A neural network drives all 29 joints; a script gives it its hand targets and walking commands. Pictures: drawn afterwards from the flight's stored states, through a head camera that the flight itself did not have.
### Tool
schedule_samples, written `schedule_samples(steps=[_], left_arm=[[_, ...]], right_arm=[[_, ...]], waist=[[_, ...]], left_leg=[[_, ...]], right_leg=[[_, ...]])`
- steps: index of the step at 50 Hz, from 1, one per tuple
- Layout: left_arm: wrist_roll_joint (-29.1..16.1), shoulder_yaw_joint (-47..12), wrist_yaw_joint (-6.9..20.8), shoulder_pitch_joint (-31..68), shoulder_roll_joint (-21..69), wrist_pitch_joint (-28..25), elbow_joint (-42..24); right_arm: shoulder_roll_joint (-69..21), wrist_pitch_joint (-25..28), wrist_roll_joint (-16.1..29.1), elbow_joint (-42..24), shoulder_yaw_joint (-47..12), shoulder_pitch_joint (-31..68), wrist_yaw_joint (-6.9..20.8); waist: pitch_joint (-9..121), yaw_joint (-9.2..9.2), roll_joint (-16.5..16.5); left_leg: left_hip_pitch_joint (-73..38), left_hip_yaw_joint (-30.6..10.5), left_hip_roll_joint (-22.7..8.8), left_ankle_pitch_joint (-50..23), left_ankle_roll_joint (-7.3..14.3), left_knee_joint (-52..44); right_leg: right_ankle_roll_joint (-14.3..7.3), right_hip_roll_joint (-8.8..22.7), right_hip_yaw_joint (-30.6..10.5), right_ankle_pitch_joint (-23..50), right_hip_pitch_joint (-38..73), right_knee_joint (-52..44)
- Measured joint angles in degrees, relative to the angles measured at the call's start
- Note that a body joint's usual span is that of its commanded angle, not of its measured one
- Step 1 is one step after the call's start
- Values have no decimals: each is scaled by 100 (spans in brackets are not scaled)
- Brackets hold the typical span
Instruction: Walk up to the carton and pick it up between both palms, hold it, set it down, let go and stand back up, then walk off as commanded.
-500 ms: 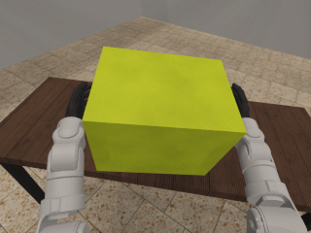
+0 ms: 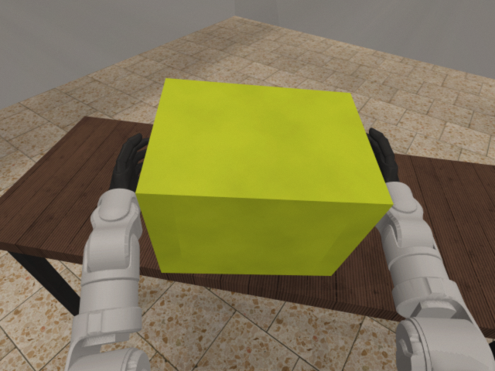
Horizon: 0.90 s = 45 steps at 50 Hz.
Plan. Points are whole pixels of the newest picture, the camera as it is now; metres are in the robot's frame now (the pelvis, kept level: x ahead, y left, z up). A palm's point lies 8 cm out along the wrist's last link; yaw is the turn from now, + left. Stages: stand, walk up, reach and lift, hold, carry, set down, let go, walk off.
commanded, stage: set down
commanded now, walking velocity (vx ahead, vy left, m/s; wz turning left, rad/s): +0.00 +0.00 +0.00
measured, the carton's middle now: (254, 184) +0.39 +0.02 +0.11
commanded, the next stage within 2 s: none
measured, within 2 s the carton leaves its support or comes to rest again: neither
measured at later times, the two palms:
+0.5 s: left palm (135, 194) +0.35 +0.21 +0.12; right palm (374, 173) +0.41 -0.19 +0.13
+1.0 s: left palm (148, 199) +0.36 +0.20 +0.08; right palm (368, 171) +0.44 -0.19 +0.10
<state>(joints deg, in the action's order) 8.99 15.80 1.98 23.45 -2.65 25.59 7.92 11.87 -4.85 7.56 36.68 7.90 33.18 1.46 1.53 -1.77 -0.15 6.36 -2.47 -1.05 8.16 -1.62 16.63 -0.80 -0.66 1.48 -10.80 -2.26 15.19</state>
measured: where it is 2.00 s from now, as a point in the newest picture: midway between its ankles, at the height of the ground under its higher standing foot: outside the picture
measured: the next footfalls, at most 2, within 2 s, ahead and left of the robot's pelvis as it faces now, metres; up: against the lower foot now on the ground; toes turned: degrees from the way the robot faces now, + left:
none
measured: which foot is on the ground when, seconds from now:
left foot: down 0.00-1.00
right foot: down 0.00-1.00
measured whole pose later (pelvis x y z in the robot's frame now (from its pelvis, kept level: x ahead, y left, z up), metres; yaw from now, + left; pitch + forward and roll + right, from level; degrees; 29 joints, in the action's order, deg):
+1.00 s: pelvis +0.00 -0.01 +0.00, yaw +0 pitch +11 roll +0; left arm 5.5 14.7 -5.4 33.4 -1.6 5.3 37.5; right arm 18.0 12.8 0.1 70.4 13.3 49.3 7.5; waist 8.4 -7.3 0.6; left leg 21.8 -2.0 -2.7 6.3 -2.8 17.1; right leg -2.1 -1.8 2.8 -9.4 -18.1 16.6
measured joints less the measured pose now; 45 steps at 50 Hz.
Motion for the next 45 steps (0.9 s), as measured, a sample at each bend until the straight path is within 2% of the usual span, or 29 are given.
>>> schedule_samples(steps=[9, 18, 29, 35, 45], left_arm=[[41, 83, -112, 428, 42, -461, 953], [-41, 51, -240, 756, -13, -1010, 1821], [-104, 41, -373, 989, -1, -1455, 2441], [-166, 10, -512, 917, 75, -1644, 2490], [-343, -129, -673, 952, 50, -1949, 2801]], right_arm=[[-11, 482, -505, 1007, 489, 486, 301], [38, 947, -851, 1808, 879, 840, 428], [203, 1335, -956, 2511, 1016, 1168, 499], [343, 1502, -859, 2717, 837, 1264, 566], [503, 1738, -796, 3147, 665, 1470, 582]], waist=[[87, -173, -75], [230, -254, -132], [388, -382, -97], [474, -486, -29], [666, -520, 33]], left_leg=[[267, -12, -29, -151, -39, -64], [559, -36, -61, -220, -75, -63], [907, -24, -73, -218, -85, -9], [1100, 16, -100, -199, -87, 19], [1458, 18, -143, -173, -111, 78]], right_leg=[[-40, -21, 41, 72, -326, 74], [-77, -45, 99, 103, -631, 127], [-89, -45, 131, 85, -983, 198], [-92, -65, 112, 108, -1164, 173], [-117, -100, 145, 122, -1482, 150]])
